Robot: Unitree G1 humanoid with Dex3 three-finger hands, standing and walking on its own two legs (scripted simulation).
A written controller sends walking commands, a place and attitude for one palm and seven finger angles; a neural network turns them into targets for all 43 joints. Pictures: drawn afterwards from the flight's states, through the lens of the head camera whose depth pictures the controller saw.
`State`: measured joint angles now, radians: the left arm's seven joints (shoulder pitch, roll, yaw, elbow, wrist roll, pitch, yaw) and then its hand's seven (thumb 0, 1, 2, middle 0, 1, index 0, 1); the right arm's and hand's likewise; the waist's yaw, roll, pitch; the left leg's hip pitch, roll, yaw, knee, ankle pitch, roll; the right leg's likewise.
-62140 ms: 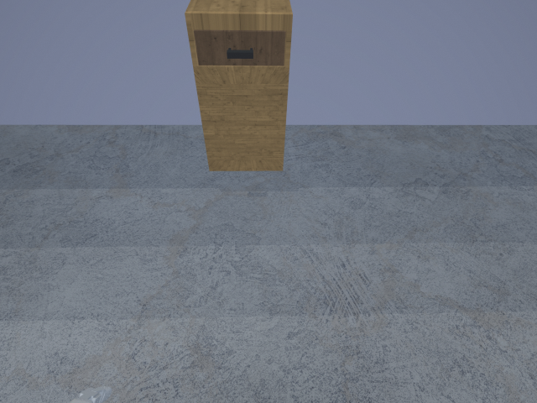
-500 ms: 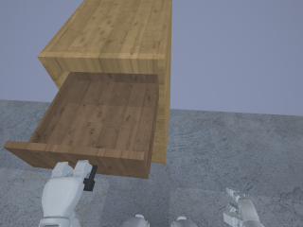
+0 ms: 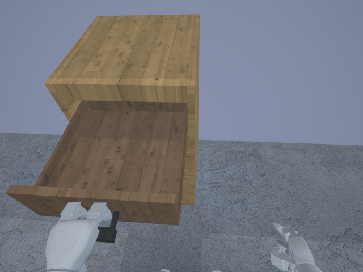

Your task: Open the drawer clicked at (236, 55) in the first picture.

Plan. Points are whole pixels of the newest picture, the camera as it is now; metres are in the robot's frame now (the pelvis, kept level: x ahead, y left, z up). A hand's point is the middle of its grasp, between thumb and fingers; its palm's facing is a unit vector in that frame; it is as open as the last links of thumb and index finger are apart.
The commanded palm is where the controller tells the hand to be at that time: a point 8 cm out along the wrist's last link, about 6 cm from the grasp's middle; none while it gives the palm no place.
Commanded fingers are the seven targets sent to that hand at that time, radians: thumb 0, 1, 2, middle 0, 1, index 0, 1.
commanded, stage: lift the hand off the handle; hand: left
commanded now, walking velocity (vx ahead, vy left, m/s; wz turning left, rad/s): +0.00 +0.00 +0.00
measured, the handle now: (93, 223) +0.23 +0.23 -0.03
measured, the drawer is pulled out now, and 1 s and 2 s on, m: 0.30 0.30 0.30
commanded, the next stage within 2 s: draw the hand back to the body in 1.68 s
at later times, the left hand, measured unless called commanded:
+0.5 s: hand (79, 237) +0.19 +0.22 +0.02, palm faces -0.03 -0.12 -0.99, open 13.1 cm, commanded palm +0.18 +0.22 +0.09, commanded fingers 0.00 -0.50 0.30 -0.30 -1.20 -0.30 -1.20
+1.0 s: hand (74, 217) +0.21 +0.22 +0.08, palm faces +0.08 -0.12 -0.99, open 13.5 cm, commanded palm +0.18 +0.21 +0.13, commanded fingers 0.00 -0.50 0.30 -0.30 -1.20 -0.30 -1.20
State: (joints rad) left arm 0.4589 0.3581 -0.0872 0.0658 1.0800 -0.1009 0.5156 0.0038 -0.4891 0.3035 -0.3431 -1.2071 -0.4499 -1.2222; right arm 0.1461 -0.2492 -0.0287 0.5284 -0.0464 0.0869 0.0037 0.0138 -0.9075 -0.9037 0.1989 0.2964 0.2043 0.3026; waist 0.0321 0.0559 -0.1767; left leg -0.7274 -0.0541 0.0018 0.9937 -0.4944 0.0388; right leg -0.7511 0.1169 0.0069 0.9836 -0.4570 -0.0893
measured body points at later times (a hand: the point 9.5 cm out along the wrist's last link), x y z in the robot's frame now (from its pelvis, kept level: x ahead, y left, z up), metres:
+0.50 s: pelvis +0.01 +0.01 +0.01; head +0.03 -0.02 +0.46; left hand +0.18 +0.23 +0.08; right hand +0.22 -0.21 -0.08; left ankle +0.00 +0.10 -0.68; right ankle +0.01 -0.07 -0.68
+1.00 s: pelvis +0.02 +0.01 +0.02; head +0.03 -0.03 +0.47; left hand +0.20 +0.22 +0.13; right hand +0.22 -0.21 -0.07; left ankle +0.00 +0.10 -0.68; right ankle +0.01 -0.07 -0.68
